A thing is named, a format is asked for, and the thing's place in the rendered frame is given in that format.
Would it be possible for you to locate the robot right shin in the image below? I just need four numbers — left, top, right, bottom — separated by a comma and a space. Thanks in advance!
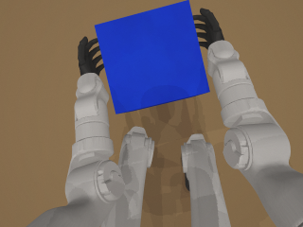
186, 133, 216, 179

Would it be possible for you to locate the robot right thigh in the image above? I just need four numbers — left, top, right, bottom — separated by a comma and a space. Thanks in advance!
181, 139, 231, 227

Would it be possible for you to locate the right robot hand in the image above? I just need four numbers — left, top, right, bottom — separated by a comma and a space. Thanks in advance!
192, 8, 225, 49

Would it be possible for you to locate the right robot forearm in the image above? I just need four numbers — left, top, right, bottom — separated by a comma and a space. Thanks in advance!
207, 40, 291, 156

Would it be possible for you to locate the robot left upper arm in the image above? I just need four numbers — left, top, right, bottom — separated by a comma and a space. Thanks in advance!
27, 159, 125, 227

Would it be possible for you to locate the left robot hand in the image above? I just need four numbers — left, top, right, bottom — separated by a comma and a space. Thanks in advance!
78, 36, 104, 76

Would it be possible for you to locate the carton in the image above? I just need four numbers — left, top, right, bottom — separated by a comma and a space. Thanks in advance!
95, 0, 210, 114

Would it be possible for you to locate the left robot forearm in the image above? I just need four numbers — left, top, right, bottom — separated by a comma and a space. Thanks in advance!
64, 73, 114, 190

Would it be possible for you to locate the robot right upper arm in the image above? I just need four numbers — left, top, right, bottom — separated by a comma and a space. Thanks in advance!
223, 123, 303, 227

